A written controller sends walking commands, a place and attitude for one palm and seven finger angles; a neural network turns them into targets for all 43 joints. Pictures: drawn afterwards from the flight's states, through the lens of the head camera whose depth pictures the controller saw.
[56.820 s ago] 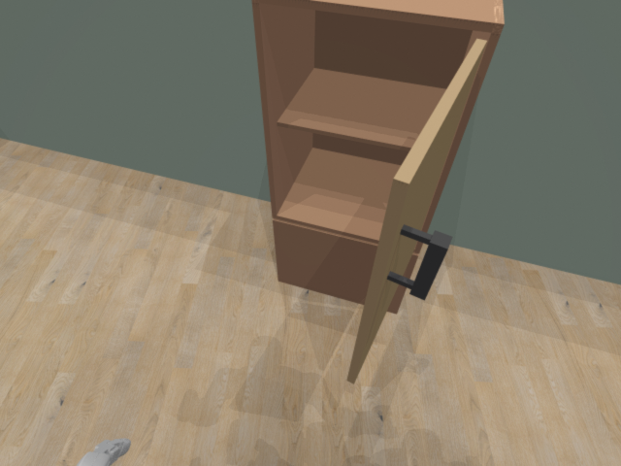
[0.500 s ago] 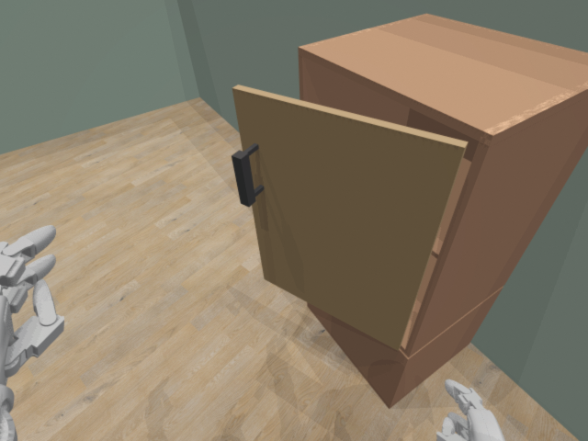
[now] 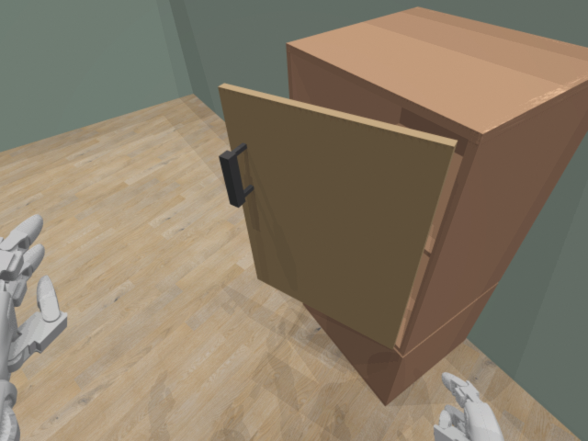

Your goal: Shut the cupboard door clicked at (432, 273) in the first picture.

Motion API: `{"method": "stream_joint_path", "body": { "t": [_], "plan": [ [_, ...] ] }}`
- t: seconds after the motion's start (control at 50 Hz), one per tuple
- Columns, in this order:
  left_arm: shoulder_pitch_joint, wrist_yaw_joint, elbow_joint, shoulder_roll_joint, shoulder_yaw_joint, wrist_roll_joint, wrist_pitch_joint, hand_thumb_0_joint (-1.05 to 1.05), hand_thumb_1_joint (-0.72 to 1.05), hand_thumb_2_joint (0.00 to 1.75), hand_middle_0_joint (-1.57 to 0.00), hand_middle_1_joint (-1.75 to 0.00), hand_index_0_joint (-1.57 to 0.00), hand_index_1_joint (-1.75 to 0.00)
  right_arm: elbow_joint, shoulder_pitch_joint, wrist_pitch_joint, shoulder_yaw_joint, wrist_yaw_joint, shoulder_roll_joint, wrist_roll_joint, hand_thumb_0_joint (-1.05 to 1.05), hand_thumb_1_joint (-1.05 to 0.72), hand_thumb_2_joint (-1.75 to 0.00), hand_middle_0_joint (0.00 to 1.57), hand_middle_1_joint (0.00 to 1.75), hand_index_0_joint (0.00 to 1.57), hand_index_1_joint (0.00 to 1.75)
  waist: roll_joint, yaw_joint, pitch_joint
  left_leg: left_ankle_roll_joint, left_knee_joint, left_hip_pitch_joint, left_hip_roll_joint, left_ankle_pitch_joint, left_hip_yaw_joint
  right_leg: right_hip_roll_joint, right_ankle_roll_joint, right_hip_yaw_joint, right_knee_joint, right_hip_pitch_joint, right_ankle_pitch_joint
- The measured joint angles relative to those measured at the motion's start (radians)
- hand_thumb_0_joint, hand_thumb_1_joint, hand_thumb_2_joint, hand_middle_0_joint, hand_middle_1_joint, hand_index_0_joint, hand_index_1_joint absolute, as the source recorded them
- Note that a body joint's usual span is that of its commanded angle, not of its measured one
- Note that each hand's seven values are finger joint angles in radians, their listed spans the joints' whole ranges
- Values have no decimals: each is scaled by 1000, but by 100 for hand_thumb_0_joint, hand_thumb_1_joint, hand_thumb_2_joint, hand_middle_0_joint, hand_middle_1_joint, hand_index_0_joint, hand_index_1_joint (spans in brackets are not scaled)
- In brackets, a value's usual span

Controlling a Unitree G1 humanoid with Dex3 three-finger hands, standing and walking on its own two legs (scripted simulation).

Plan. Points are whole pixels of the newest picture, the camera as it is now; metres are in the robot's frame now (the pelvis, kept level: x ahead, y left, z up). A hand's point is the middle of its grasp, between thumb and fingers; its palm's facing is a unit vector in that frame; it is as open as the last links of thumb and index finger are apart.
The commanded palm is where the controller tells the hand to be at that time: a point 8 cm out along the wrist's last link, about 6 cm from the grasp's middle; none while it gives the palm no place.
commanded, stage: step back with the hand held close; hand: left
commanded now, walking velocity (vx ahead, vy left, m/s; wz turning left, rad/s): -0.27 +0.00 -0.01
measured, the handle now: (239, 174) +0.61 +0.18 +0.04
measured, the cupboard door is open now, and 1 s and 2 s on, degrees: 23 23 23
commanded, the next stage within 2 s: stop stepping back and stand still in 0.94 s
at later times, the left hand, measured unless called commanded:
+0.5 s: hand out of the picture +0.13 +0.31 +0.15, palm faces +0.41 -0.79 -0.46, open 7.4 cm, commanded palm +0.08 +0.33 +0.17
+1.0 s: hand out of the picture -0.02 +0.35 +0.17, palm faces +0.59 -0.71 -0.39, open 7.4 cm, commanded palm -0.12 +0.37 +0.17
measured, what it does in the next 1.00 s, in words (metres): walks backwards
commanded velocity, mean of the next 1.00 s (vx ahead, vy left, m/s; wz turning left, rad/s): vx -0.31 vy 0.00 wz -0.07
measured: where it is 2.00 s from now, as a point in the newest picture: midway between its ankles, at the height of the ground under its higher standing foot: outside the picture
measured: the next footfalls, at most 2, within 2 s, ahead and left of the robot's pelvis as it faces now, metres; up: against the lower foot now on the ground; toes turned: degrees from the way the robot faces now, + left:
right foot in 1.10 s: -0.27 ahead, -0.08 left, +0.00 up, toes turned +7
left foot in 1.26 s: -0.18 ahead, +0.19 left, +0.00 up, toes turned +8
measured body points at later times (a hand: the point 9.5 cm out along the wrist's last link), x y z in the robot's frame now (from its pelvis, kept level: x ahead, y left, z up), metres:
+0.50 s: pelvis -0.07 +0.04 -0.01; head -0.08 +0.04 +0.44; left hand +0.11 +0.34 +0.18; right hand +0.11 -0.21 -0.08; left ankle +0.02 +0.12 -0.74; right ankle -0.04 -0.11 -0.74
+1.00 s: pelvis -0.20 +0.05 -0.03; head -0.20 +0.08 +0.41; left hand -0.06 +0.39 +0.19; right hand -0.01 -0.16 -0.11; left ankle +0.00 +0.14 -0.74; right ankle -0.21 -0.10 -0.69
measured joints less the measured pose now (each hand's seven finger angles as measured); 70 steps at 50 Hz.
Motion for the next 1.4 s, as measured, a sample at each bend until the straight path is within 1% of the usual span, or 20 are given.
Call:
{"method": "stream_joint_path", "body": {
  "t": [0.18,0.32,0.52,0.66,0.74,0.8,0.84,0.88,0.92,0.98,1.02,1.06,1.1,1.14,1.16,1.2,1.24,1.28,1.32,1.4],
  "plan": [
    [63,10,-46,30,1,3,-30,2,89,90,-22,-30,-21,-30,-21,-13,79,-31,-16,-22,4,1,-90,-90,20,29,20,30,-11,-23,-3,16,51,-89,-12,-8,14,-15,18,11,68,-100,-13],
    [73,26,-77,85,39,-2,-46,2,89,90,-22,-30,-22,-30,-46,-20,106,-31,-24,-6,7,1,-90,-90,20,29,20,30,-36,-36,-5,31,71,-127,-19,11,29,-24,33,25,103,-148,2],
    [53,42,-70,65,58,30,-93,2,89,90,-22,-30,-22,-30,-66,2,63,-8,-25,8,-2,1,-90,-90,20,30,20,30,-59,-40,4,54,127,-215,-13,49,20,-8,47,28,154,-227,42],
    [7,42,-108,62,85,59,-139,2,89,90,-22,-30,-22,-30,-53,37,21,-11,-14,16,-10,1,-90,-90,20,30,20,30,-70,-61,47,54,210,-306,4,2,19,24,29,34,239,-277,21],
    [65,54,-158,55,105,51,-161,2,89,90,-22,-30,-22,-30,-26,45,13,-19,0,16,-19,1,-90,-90,20,30,20,30,-76,-36,41,24,252,-341,4,-123,41,9,22,35,254,-307,35],
    [77,72,-175,44,88,49,-165,2,89,90,-22,-30,-22,-30,5,46,13,-24,3,11,-29,1,-90,-90,20,30,20,30,-84,-14,33,-2,271,-331,-7,-170,47,-4,36,54,253,-316,55],
    [43,79,-166,40,73,49,-165,2,88,90,-22,-30,-22,-30,19,45,12,-24,-4,9,-31,1,-90,-90,20,30,20,30,-86,-15,31,8,244,-327,-11,-119,58,-15,45,55,253,-322,62],
    [-11,83,-139,37,68,52,-172,2,88,90,-22,-30,-22,-30,20,35,2,-20,-15,7,-28,1,-90,-90,20,30,20,30,-71,-21,41,46,223,-338,5,-49,70,1,43,59,297,-348,-21],
    [-71,81,-101,51,79,56,-171,2,88,90,-22,-30,-22,-30,14,17,-15,-24,-22,16,-30,1,-90,-90,20,30,20,30,-39,-44,63,86,197,-356,42,45,74,46,38,55,474,-388,-113],
    [-130,66,-93,100,106,40,-168,2,88,90,-22,-30,-22,-30,20,-1,-41,-36,-3,49,-28,1,-90,-90,20,30,20,30,-31,-65,76,92,140,-382,96,177,113,82,24,20,663,-374,-203],
    [-111,61,-123,121,129,23,-177,2,89,90,-22,-30,-22,-30,18,-6,-52,-38,18,64,-19,1,-90,-90,20,30,20,30,-43,-65,56,92,112,-407,120,214,163,75,12,-15,644,-313,-243],
    [-60,57,-162,127,149,4,-182,2,89,90,-22,-30,-21,-30,5,-16,-59,-36,31,69,-12,1,-90,-90,20,30,20,30,-55,-55,30,79,97,-443,130,222,217,58,-4,-43,531,-231,-291],
    [-13,54,-199,127,168,-5,-190,2,89,90,-21,-30,-21,-30,-13,-38,-67,-34,37,66,-11,1,-90,-90,20,30,20,30,-77,-33,17,37,126,-498,122,141,265,35,-10,-26,369,-167,-316],
    [8,51,-221,92,138,9,-203,2,89,90,-21,-30,-21,-30,2,-55,-73,-37,40,48,-14,1,-90,-90,20,30,20,30,-55,-6,52,-30,257,-520,110,-31,218,33,11,-18,382,-176,-265],
    [21,51,-230,82,119,19,-208,2,89,90,-22,-30,-22,-30,21,-46,-71,-34,42,45,-17,1,-90,-90,20,30,20,30,-64,14,53,-44,364,-513,89,-78,174,23,14,-4,378,-168,-242],
    [45,52,-249,69,99,33,-198,2,88,90,-22,-30,-22,-30,55,-8,-60,-17,40,53,-18,1,-90,-90,20,30,20,30,-108,58,22,-45,480,-444,50,-117,103,-2,20,42,346,-155,-203],
    [31,61,-245,60,99,37,-187,2,88,90,-22,-30,-22,-30,63,36,-57,1,25,59,-20,1,-90,-89,20,30,20,30,-139,69,-21,-35,378,-301,36,-106,63,-17,33,71,307,-146,-172],
    [-56,75,-188,43,93,41,-175,1,88,90,-22,-30,-22,-30,58,54,-69,1,8,48,-20,1,-90,-89,20,30,21,30,-132,43,-35,-3,270,-228,23,-80,37,-26,34,74,318,-161,-161],
    [-170,92,-87,21,90,47,-155,1,88,90,-22,-30,-22,-30,61,29,-74,1,-3,47,-18,1,-90,-89,20,30,21,30,-123,26,5,36,248,-215,15,-27,51,-23,25,85,364,-189,-164],
    [-202,94,12,25,84,40,-83,2,89,90,-21,-30,-21,-30,32,6,-70,14,14,75,-23,1,-90,-89,20,30,20,30,-102,-39,45,32,113,-171,47,39,83,31,7,42,494,-283,-173]
  ]
}}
